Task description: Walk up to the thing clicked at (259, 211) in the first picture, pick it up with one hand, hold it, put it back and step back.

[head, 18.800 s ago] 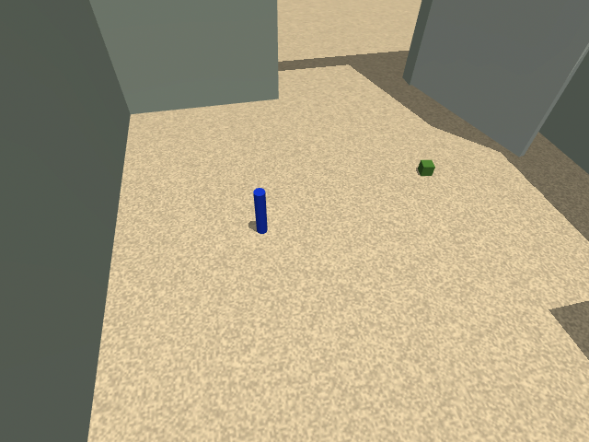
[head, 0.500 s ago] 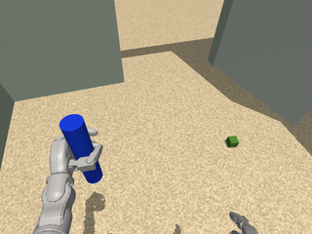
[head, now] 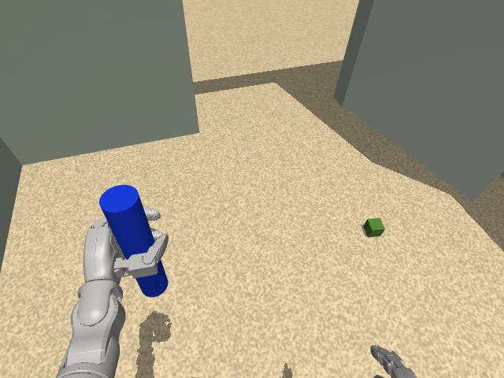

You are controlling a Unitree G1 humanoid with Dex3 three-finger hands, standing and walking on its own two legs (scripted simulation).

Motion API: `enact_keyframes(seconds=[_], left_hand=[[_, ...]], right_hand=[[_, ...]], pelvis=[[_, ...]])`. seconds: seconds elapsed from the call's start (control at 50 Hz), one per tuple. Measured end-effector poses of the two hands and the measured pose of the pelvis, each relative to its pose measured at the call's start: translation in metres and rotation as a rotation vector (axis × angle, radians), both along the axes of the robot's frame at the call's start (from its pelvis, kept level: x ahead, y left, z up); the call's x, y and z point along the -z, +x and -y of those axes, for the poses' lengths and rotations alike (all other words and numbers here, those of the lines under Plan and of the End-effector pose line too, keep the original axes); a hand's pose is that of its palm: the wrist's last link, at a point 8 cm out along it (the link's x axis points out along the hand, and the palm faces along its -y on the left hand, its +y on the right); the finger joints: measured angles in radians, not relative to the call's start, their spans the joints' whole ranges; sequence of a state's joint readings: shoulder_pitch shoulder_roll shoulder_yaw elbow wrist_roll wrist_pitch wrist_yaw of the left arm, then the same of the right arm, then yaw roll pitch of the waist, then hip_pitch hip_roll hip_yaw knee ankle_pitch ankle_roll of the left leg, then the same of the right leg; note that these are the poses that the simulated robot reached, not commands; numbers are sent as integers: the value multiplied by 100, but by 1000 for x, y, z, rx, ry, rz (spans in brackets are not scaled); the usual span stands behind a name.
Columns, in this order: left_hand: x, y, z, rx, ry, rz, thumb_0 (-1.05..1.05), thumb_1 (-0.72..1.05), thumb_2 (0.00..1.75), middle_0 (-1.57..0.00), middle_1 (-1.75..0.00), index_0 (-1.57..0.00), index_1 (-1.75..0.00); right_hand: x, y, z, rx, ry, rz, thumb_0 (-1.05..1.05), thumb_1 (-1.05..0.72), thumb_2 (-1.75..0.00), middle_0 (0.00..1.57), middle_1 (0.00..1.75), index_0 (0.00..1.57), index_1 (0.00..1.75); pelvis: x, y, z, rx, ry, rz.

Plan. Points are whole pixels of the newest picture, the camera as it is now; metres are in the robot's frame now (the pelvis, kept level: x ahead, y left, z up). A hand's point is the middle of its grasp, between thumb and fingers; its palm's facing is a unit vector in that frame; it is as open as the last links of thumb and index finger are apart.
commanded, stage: hold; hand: left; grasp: from the side
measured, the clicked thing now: (140, 249) +0.32 +0.18 +0.03
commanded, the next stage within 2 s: crouch in 0.38 s
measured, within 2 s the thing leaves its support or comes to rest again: neither
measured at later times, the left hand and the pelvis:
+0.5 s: hand (139, 244) +0.31 +0.18 +0.05, palm faces +0.18 -0.98 -0.02, open 6.7 cm; pelvis +0.00 +0.00 +0.00, yaw +0 degrees
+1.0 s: hand (149, 273) +0.32 +0.19 -0.07, palm faces +0.19 -0.98 -0.02, open 6.7 cm; pelvis -0.02 +0.00 -0.06, yaw +0 degrees
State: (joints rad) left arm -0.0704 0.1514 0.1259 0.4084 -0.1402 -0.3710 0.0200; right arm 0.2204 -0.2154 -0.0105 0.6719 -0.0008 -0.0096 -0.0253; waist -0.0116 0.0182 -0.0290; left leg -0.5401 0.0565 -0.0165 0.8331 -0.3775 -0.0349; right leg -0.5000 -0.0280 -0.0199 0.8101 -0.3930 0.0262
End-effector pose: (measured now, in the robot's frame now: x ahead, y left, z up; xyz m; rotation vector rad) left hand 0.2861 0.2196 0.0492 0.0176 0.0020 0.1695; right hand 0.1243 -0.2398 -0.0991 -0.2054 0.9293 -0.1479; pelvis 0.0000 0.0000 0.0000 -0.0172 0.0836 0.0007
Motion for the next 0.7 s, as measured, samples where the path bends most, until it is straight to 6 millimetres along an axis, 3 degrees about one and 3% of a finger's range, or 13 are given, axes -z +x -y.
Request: enact_keyframes(seconds=[0.56,0.7], left_hand=[[-7,-3,-8,-7,13,22,2,6,107,-96,-107,-88,-106],[10,-2,-7,1,-4,-13,2,6,107,-96,-107,-89,-106]], right_hand=[[-4,5,-6,-13,2,32,1,-90,-91,20,30,20,30],[0,3,-5,-11,5,22,1,-88,-90,20,29,20,30]], pelvis=[[0,-4,-2,-2,-2,8],[3,-3,-3,-2,-4,-14]])
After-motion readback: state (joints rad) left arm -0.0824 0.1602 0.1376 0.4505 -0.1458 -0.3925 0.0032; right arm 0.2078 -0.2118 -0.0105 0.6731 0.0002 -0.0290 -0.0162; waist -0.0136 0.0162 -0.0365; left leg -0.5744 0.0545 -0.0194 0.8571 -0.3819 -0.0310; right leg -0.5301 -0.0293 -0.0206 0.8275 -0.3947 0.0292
